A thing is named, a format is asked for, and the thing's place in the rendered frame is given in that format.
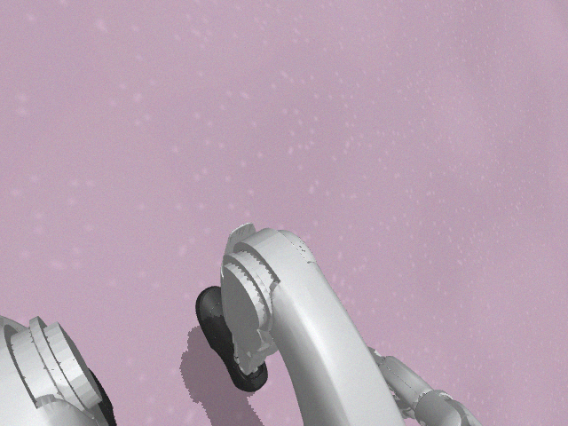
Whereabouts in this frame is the left robot foot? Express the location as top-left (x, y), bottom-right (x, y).
top-left (89, 369), bottom-right (117, 426)

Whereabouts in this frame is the right robot arm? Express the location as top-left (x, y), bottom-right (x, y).
top-left (414, 390), bottom-right (483, 426)

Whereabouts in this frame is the right robot hand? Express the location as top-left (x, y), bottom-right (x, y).
top-left (367, 346), bottom-right (433, 419)

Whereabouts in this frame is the right robot foot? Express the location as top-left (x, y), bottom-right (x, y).
top-left (195, 286), bottom-right (268, 392)

